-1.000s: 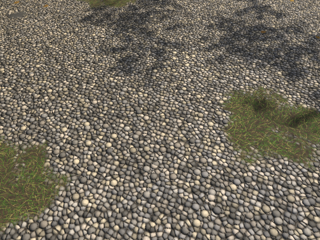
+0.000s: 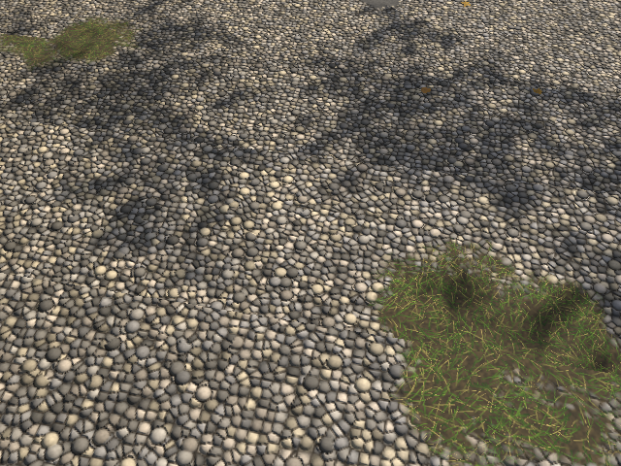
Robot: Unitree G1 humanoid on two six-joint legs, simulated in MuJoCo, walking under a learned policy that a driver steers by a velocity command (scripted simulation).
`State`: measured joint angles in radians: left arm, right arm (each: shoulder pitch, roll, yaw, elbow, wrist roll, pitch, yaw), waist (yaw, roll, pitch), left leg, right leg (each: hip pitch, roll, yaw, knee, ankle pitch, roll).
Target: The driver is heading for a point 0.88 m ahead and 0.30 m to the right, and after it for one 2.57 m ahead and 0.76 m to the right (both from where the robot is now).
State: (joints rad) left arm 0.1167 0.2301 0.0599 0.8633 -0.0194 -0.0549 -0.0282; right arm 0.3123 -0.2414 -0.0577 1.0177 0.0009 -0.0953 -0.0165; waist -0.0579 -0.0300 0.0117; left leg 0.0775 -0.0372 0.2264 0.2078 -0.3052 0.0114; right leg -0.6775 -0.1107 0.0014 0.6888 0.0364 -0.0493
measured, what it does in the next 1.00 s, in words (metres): walks ahead, turning right: right foot, then left foot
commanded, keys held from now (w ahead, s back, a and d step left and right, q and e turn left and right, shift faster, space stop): w+e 1.00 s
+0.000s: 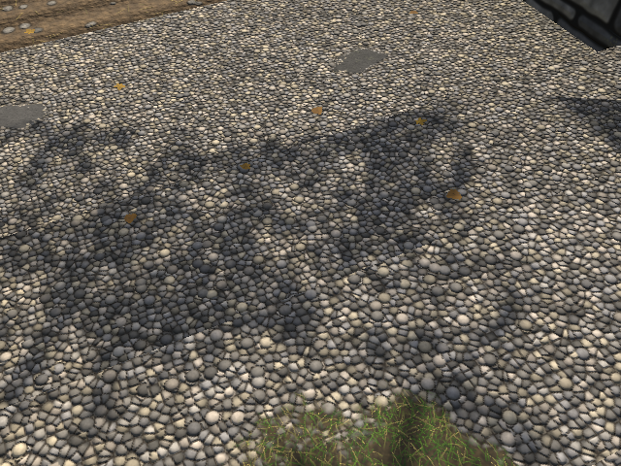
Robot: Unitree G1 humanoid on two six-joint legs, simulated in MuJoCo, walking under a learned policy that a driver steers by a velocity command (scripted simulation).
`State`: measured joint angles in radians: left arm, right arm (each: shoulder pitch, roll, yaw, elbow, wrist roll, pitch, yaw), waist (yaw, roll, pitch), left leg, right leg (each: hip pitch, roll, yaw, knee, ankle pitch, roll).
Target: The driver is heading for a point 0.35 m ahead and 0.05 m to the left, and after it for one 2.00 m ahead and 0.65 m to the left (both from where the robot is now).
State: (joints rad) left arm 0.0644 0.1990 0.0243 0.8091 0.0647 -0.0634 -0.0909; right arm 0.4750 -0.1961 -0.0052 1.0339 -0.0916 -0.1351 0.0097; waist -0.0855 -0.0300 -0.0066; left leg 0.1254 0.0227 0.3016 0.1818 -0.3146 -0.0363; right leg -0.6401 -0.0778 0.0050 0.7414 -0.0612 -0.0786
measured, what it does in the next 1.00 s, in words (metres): goes down: right foot, then left foot 0.14 m lower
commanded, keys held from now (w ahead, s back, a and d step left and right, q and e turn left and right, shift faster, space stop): w+e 0.14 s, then w+q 0.08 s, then q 0.78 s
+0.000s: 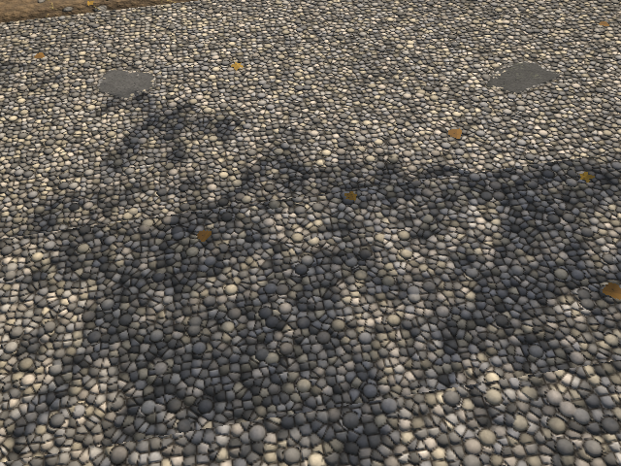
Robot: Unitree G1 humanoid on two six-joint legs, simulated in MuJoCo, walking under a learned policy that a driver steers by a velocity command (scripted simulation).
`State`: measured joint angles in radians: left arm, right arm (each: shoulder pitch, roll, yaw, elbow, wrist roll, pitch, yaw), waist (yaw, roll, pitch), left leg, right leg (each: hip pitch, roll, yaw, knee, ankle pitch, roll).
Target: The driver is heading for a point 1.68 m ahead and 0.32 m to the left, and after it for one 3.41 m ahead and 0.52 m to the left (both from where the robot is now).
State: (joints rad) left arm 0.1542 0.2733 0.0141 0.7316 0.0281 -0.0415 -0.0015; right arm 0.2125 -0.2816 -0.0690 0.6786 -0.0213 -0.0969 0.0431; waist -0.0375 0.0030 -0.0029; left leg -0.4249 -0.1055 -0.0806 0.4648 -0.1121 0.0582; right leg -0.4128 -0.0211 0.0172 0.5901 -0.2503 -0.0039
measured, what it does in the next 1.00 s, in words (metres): steps to the left, turning left: left foot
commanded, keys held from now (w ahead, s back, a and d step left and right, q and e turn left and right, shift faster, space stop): q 0.38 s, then w+q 0.30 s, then w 0.24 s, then w+e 0.08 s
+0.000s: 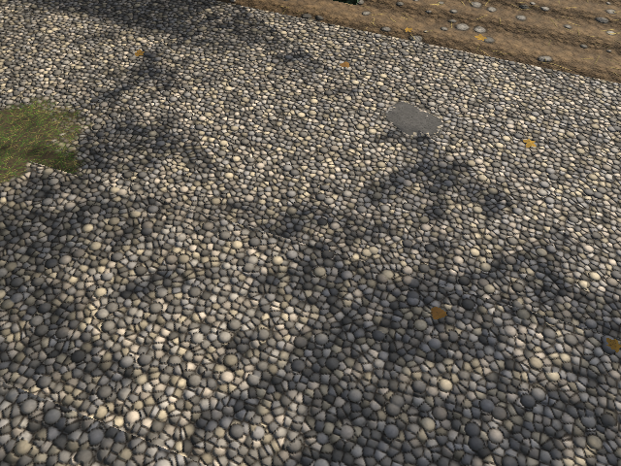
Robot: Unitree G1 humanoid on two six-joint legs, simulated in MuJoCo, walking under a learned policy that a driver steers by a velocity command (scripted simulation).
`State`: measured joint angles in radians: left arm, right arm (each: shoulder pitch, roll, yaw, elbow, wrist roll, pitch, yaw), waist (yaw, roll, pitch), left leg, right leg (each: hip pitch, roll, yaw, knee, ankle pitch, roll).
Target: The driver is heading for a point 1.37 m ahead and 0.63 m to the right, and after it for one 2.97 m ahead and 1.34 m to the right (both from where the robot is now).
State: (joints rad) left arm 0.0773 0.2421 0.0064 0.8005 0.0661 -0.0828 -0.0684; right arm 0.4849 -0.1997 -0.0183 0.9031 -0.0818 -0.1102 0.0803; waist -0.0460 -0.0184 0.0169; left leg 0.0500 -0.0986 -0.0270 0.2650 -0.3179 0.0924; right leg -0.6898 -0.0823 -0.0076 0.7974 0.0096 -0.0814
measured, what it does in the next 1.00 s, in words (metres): goes down, turning right: right foot, then left foot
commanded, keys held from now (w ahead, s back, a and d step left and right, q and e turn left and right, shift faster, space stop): w+e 1.00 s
